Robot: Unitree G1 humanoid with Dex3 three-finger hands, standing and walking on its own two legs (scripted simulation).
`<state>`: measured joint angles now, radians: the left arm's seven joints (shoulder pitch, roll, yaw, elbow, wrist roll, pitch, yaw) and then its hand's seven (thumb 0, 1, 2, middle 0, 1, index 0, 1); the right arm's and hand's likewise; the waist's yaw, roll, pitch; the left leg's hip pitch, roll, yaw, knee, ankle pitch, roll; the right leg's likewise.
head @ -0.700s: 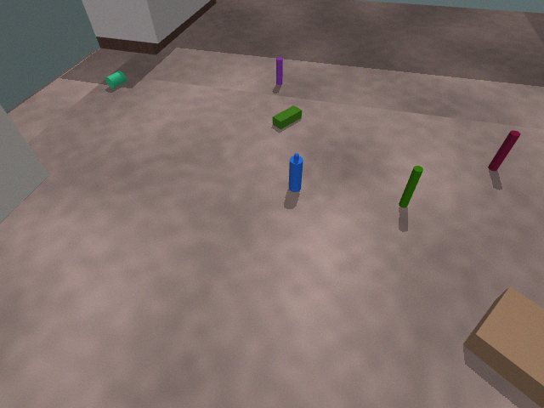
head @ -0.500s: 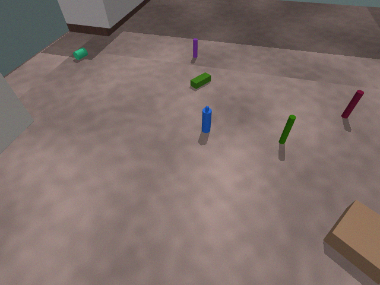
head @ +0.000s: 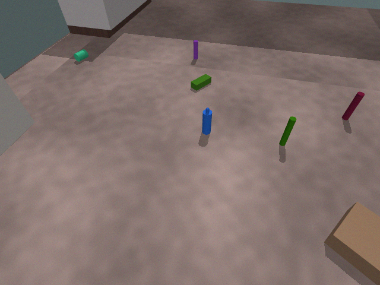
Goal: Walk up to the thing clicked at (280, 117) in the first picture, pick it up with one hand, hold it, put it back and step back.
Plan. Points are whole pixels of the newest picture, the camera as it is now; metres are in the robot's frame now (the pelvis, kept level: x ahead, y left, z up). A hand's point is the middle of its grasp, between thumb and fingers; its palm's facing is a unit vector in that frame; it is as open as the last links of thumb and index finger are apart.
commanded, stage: stand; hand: left
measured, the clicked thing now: (201, 82) +1.92 -0.05 -0.75
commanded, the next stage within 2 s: walk up in 0.42 s
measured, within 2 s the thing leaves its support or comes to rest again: neither
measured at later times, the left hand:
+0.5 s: hand out of the picture +0.08 +0.26 -0.16, palm faces +0.04 -0.95 -0.31, open 7.4 cm
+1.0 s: hand (70, 278) +0.19 +0.32 -0.17, palm faces +0.28 -0.93 -0.26, open 7.4 cm
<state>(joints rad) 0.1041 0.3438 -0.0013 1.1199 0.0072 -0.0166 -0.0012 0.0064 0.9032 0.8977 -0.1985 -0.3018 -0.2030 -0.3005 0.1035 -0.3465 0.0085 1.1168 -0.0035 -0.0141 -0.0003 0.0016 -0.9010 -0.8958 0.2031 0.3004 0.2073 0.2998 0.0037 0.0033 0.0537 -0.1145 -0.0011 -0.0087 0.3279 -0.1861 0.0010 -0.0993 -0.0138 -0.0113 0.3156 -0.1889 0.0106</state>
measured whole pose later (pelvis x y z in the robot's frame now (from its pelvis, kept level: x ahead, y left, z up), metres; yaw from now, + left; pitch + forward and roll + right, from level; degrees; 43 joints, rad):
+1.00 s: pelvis +0.18 +0.02 -0.01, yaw +18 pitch -2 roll +2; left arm 0.16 0.50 0.11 0.92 0.05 0.04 -0.16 0.01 0.91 0.90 -0.20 -0.30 -0.20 -0.30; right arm 0.37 -0.42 -0.05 0.92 -0.01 -0.12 0.00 0.00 -0.90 -0.90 0.21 0.30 0.21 0.30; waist 0.02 -0.16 0.03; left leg -0.15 0.00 0.01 0.49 -0.30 0.02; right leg -0.56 -0.14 0.05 0.96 -0.26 0.02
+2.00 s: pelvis +0.75 -0.07 -0.03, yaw +33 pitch +0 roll +2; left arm 0.15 0.50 0.13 0.76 0.03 0.06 -0.15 0.01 0.91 0.90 -0.20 -0.30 -0.20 -0.30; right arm 0.40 -0.47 -0.03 0.88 -0.02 -0.12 -0.04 0.00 -0.89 -0.89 0.21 0.30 0.22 0.30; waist -0.03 -0.11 0.06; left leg -0.27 0.15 0.00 0.65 -0.38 -0.05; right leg -0.54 -0.16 0.04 0.77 -0.26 0.00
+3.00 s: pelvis +1.18 -0.24 -0.03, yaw +39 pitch +0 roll +0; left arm 0.30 0.42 0.10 0.80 0.05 0.05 -0.08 0.01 0.90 0.90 -0.20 -0.30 -0.20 -0.30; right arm 0.29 -0.48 -0.04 0.99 0.00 -0.09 -0.08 0.00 -0.90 -0.90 0.20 0.30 0.21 0.30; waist 0.07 0.00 0.05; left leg -0.57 0.04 0.09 0.99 -0.46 0.05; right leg -0.32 -0.02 -0.09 0.68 -0.35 -0.05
